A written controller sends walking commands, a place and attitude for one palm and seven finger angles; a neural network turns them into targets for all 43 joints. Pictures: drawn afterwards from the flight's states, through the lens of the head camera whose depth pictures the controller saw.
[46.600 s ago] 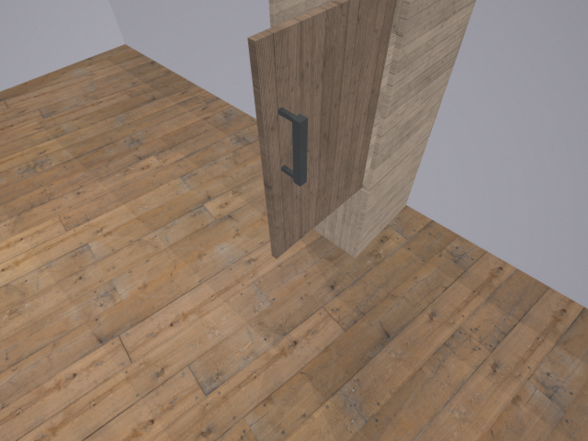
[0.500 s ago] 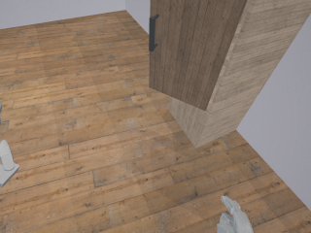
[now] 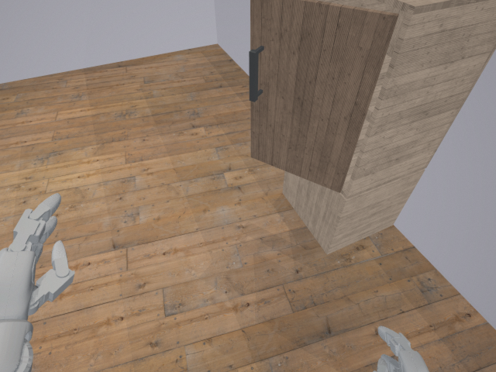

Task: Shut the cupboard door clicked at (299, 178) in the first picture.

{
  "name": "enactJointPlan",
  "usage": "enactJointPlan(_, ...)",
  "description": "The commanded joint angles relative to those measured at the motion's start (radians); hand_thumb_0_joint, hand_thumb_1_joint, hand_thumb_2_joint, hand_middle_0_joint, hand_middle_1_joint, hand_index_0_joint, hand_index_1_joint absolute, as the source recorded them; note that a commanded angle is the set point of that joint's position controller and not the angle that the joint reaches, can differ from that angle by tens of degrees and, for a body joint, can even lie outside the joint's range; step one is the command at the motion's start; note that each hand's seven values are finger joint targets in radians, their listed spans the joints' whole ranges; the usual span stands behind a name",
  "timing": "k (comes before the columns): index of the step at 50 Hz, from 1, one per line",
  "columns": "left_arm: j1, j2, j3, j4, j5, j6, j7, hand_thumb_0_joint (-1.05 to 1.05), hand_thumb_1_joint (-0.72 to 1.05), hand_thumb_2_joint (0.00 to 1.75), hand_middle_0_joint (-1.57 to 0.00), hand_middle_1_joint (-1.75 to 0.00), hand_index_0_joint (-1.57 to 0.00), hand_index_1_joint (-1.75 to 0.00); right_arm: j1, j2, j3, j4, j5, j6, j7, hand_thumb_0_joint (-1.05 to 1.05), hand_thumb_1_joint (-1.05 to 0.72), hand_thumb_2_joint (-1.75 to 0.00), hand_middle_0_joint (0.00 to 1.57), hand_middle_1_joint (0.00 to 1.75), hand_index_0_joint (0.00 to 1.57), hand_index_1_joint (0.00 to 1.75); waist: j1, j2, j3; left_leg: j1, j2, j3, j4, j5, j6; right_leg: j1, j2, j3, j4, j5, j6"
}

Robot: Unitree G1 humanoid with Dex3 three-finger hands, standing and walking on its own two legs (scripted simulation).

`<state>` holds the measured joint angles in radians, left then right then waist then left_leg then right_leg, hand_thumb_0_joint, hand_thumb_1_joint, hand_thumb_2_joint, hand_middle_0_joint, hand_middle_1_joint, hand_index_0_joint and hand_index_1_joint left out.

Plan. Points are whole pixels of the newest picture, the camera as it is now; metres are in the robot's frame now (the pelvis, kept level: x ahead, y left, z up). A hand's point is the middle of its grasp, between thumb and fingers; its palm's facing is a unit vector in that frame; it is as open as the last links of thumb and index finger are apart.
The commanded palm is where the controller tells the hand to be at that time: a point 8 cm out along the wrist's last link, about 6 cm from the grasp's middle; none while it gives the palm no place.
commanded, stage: let the arm hang, fingers relaxed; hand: left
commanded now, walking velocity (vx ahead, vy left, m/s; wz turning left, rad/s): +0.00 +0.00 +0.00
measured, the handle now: (257, 74) +0.93 +0.03 +0.04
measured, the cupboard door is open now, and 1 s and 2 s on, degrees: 34 34 34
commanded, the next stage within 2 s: look to check the result in 1.04 s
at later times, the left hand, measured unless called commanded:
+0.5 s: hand out of the picture -0.08 +0.21 -0.17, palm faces +0.01 -0.98 -0.22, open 7.2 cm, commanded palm none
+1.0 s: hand out of the picture -0.04 +0.18 -0.17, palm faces +0.01 -0.99 -0.17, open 7.4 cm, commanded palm none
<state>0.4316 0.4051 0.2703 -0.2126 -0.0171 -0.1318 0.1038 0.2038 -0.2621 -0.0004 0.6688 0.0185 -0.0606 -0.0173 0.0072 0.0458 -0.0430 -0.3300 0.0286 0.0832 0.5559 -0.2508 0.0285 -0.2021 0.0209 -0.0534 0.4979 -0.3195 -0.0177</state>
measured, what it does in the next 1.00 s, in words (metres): stands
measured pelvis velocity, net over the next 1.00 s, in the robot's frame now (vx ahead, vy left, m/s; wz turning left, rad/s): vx -0.03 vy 0.02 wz -0.02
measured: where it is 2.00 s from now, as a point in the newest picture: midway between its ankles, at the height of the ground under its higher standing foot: outside the picture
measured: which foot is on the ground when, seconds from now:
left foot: down 0.00-1.00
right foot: down 0.00-1.00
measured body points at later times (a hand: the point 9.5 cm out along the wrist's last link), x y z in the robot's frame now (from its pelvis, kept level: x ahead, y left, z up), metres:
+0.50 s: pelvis -0.02 +0.02 +0.01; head -0.01 +0.02 +0.46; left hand -0.08 +0.26 -0.15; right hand -0.06 -0.21 -0.15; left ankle +0.02 +0.10 -0.73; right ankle -0.04 -0.11 -0.73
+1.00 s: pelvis -0.03 +0.02 +0.01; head -0.03 +0.02 +0.46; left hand -0.03 +0.23 -0.15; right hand -0.03 -0.21 -0.15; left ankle +0.02 +0.10 -0.73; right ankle -0.04 -0.11 -0.73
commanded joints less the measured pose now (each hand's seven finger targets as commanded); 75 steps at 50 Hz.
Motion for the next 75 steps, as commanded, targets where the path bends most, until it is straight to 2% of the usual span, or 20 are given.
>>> enactJointPlan(1,-0.083,-0.044,-0.201,0.457,0.029,0.139,-0.101,0.00,0.90,0.90,-0.20,-0.30,-0.20,-0.30,-0.025,-0.148,-0.036,-0.020,-0.021,0.008,0.019,0.00,-0.90,-0.90,0.20,0.30,0.20,0.30,-0.015,-0.141,-0.016,0.032,0.109,-0.126,-0.034,0.198,0.024,-0.081,-0.116,0.074,-0.020,0.185,-0.021)
enactJointPlan(3,-0.125,-0.043,-0.215,0.583,0.032,0.138,-0.098,0.00,0.90,0.90,-0.20,-0.30,-0.20,-0.30,-0.025,-0.136,-0.025,0.002,-0.032,0.030,0.016,0.00,-0.90,-0.90,0.20,0.30,0.20,0.30,-0.020,-0.230,0.001,0.051,0.085,-0.135,-0.033,0.176,0.021,-0.086,-0.132,0.110,-0.047,0.177,-0.036)
enactJointPlan(5,-0.152,-0.042,-0.230,0.710,0.032,0.143,-0.088,0.00,0.90,0.90,-0.20,-0.30,-0.20,-0.30,-0.006,-0.118,-0.017,0.037,-0.040,0.052,0.015,0.00,-0.90,-0.90,0.20,0.30,0.20,0.30,-0.025,-0.223,0.010,0.086,0.071,-0.126,-0.047,0.202,0.012,-0.082,-0.140,0.121,-0.057,0.195,-0.042)
enactJointPlan(9,-0.142,-0.060,-0.242,0.945,0.028,0.142,-0.079,0.00,0.90,0.90,-0.20,-0.30,-0.20,-0.30,0.001,-0.093,-0.006,0.144,-0.044,0.062,0.009,0.00,-0.90,-0.90,0.20,0.30,0.20,0.30,-0.013,-0.010,0.004,0.098,0.081,-0.141,-0.147,0.155,0.015,-0.011,-0.109,0.122,-0.090,0.102,-0.026)
enactJointPlan(10,-0.130,-0.050,-0.242,0.994,0.029,0.138,-0.078,0.00,0.90,0.90,-0.20,-0.30,-0.20,-0.30,0.009,-0.094,-0.005,0.169,-0.041,0.063,0.007,0.00,-0.90,-0.90,0.20,0.30,0.20,0.30,-0.010,-0.005,0.013,0.098,0.080,-0.141,-0.152,0.147,0.012,0.000,-0.107,0.122,-0.105,0.102,-0.027)
enactJointPlan(11,-0.121,-0.074,-0.242,1.043,0.028,0.136,-0.078,0.00,0.90,0.90,-0.20,-0.30,-0.20,-0.30,0.019,-0.073,-0.005,0.199,-0.040,0.064,0.004,0.00,-0.90,-0.90,0.20,0.30,0.20,0.30,-0.012,0.019,0.021,0.098,0.078,-0.136,-0.167,0.104,0.010,0.001,-0.111,0.123,-0.123,0.087,-0.030)
enactJointPlan(12,-0.101,-0.110,-0.229,1.071,0.032,0.134,-0.075,0.00,0.90,0.90,-0.20,-0.30,-0.20,-0.30,0.035,-0.052,-0.010,0.220,-0.045,0.064,-0.001,0.00,-0.90,-0.90,0.20,0.30,0.20,0.30,-0.010,0.056,0.014,0.097,0.077,-0.137,-0.182,0.057,0.011,0.011,-0.105,0.120,-0.137,0.078,-0.036)
enactJointPlan(13,-0.091,-0.115,-0.226,1.101,0.031,0.135,-0.075,0.00,0.90,0.90,-0.20,-0.30,-0.20,-0.30,0.047,-0.043,-0.013,0.240,-0.045,0.065,-0.004,0.00,-0.90,-0.90,0.20,0.30,0.20,0.30,-0.008,0.106,0.022,0.089,0.078,-0.140,-0.201,0.018,0.013,0.016,-0.104,0.112,-0.142,0.077,-0.039)
enactJointPlan(14,-0.088,-0.111,-0.230,1.130,0.030,0.136,-0.076,0.00,0.90,0.90,-0.20,-0.30,-0.20,-0.30,0.057,-0.037,-0.014,0.260,-0.042,0.067,-0.005,0.00,-0.90,-0.90,0.20,0.30,0.20,0.30,-0.008,0.119,0.039,0.074,0.079,-0.147,-0.220,-0.019,0.012,0.023,-0.100,0.107,-0.149,0.070,-0.039)
enactJointPlan(16,-0.075,-0.118,-0.238,1.180,0.030,0.133,-0.077,0.00,0.90,0.90,-0.20,-0.30,-0.20,-0.30,0.081,-0.032,-0.020,0.291,-0.038,0.070,-0.009,0.00,-0.90,-0.90,0.20,0.30,0.20,0.30,-0.010,0.057,0.057,0.080,0.083,-0.148,-0.228,-0.049,0.012,0.014,-0.103,0.108,-0.174,0.059,-0.040)
enactJointPlan(19,-0.062,-0.128,-0.246,1.241,0.029,0.131,-0.077,0.00,0.90,0.90,-0.20,-0.30,-0.20,-0.30,0.123,-0.027,-0.024,0.337,-0.035,0.069,-0.013,0.00,-0.90,-0.90,0.20,0.30,0.20,0.30,-0.014,0.018,0.097,0.082,0.090,-0.155,-0.258,-0.077,0.015,-0.005,-0.100,0.106,-0.186,0.050,-0.038)
enactJointPlan(22,-0.043,-0.135,-0.250,1.289,0.029,0.128,-0.075,0.00,0.90,0.90,-0.20,-0.30,-0.20,-0.30,0.155,-0.026,-0.025,0.373,-0.032,0.064,-0.018,0.00,-0.90,-0.90,0.20,0.30,0.20,0.30,-0.015,-0.026,0.090,0.098,0.100,-0.165,-0.275,-0.066,0.023,0.002,-0.098,0.103,-0.186,0.057,-0.038)
enactJointPlan(29,-0.005,-0.154,-0.254,1.348,0.032,0.128,-0.068,0.00,0.90,0.90,-0.20,-0.30,-0.20,-0.30,0.175,-0.019,-0.030,0.417,-0.030,0.062,-0.022,0.00,-0.90,-0.90,0.20,0.30,0.20,0.30,-0.014,-0.067,0.124,0.111,0.103,-0.159,-0.295,-0.090,0.030,-0.034,-0.099,0.103,-0.184,0.041,-0.031)
enactJointPlan(38,0.002,-0.175,-0.252,1.355,0.037,0.130,-0.064,0.00,0.90,0.90,-0.20,-0.30,-0.20,-0.30,0.174,-0.003,-0.032,0.432,-0.033,0.064,-0.021,0.00,-0.90,-0.90,0.20,0.30,0.20,0.30,-0.016,-0.035,0.173,0.096,0.100,-0.158,-0.318,-0.140,0.025,-0.079,-0.090,0.104,-0.179,0.016,-0.022)
enactJointPlan(45,-0.015,-0.158,-0.246,1.340,0.038,0.124,-0.066,0.00,0.90,0.90,-0.20,-0.30,-0.20,-0.30,0.158,-0.017,-0.039,0.420,-0.031,0.059,-0.020,0.00,-0.90,-0.90,0.20,0.30,0.20,0.30,-0.016,-0.041,0.147,0.112,0.096,-0.152,-0.305,-0.103,0.023,-0.066,-0.093,0.109,-0.184,0.044,-0.024)
enactJointPlan(48,-0.032,-0.157,-0.245,1.336,0.038,0.123,-0.068,0.00,0.90,0.90,-0.20,-0.30,-0.20,-0.30,0.152,-0.013,-0.038,0.421,-0.032,0.057,-0.020,0.00,-0.90,-0.90,0.20,0.30,0.20,0.30,-0.018,-0.036,0.157,0.110,0.092,-0.147,-0.303,-0.094,0.021,-0.070,-0.098,0.109,-0.190,0.041,-0.024)
enactJointPlan(57,-0.085,-0.107,-0.239,1.327,0.034,0.114,-0.071,0.00,0.90,0.90,-0.20,-0.30,-0.20,-0.30,0.121,-0.051,-0.039,0.418,-0.030,0.050,-0.019,0.00,-0.90,-0.90,0.20,0.30,0.20,0.30,-0.021,-0.049,0.108,0.159,0.091,-0.131,-0.271,0.024,0.018,-0.026,-0.111,0.123,-0.207,0.091,-0.033)
enactJointPlan(60,-0.099,-0.089,-0.238,1.327,0.033,0.113,-0.072,0.00,0.90,0.90,-0.20,-0.30,-0.20,-0.30,0.103,-0.068,-0.040,0.417,-0.027,0.049,-0.019,0.00,-0.90,-0.90,0.20,0.30,0.20,0.30,-0.017,-0.047,0.113,0.175,0.095,-0.131,-0.265,0.063,0.019,-0.025,-0.113,0.123,-0.213,0.105,-0.035)
enactJointPlan(64,-0.125,-0.070,-0.238,1.331,0.032,0.113,-0.074,0.00,0.90,0.90,-0.20,-0.30,-0.20,-0.30,0.084,-0.085,-0.039,0.421,-0.029,0.049,-0.019,0.00,-0.90,-0.90,0.20,0.30,0.20,0.30,-0.019,-0.043,0.105,0.183,0.097,-0.131,-0.272,0.061,0.016,-0.012,-0.117,0.125,-0.221,0.102,-0.034)
enactJointPlan(75,-0.184,-0.013,-0.234,1.323,0.031,0.108,-0.079,0.00,0.90,0.90,-0.20,-0.30,-0.20,-0.30,0.018,-0.138,-0.039,0.414,-0.027,0.046,-0.014,0.00,-0.90,-0.90,0.20,0.30,0.20,0.30,-0.017,-0.057,0.074,0.221,0.105,-0.128,-0.260,0.159,0.013,0.027,-0.129,0.129,-0.242,0.170,-0.033)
